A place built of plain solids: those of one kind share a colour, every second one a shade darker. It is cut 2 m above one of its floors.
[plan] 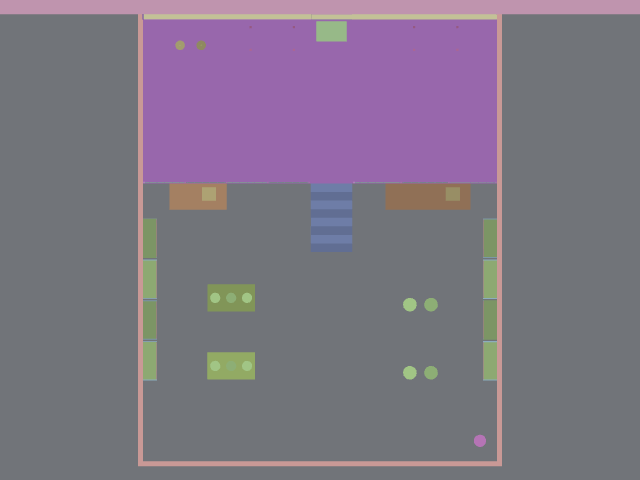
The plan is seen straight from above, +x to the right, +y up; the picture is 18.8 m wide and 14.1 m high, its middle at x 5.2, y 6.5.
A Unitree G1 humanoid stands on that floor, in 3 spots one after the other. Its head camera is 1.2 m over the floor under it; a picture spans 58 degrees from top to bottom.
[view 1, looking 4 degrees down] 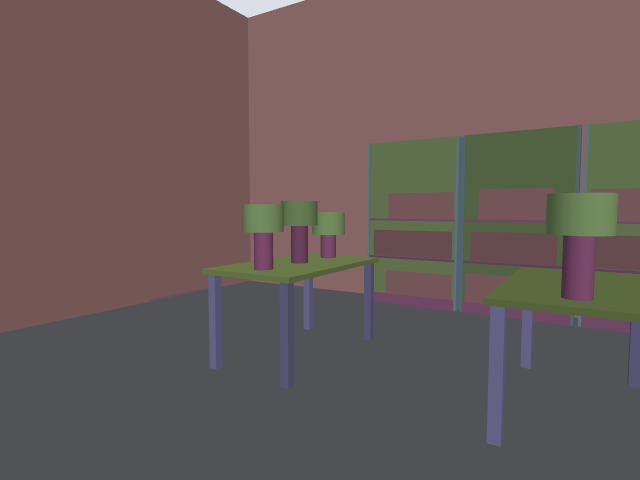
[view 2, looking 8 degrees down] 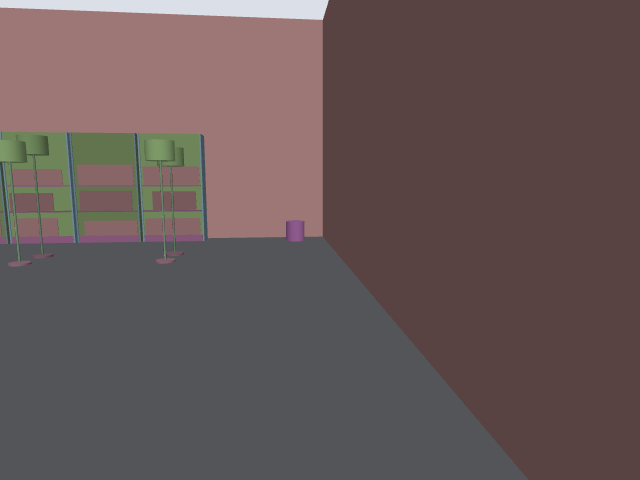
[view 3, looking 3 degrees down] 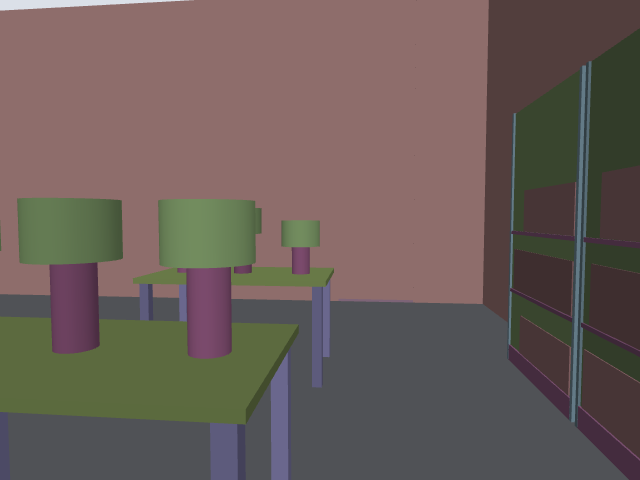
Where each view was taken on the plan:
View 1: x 5.54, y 4.84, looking -148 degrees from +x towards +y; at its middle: wall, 6.55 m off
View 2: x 1.40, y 1.00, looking -6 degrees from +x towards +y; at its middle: ground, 8.62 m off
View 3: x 1.62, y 6.15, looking -84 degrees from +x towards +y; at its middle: wall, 6.19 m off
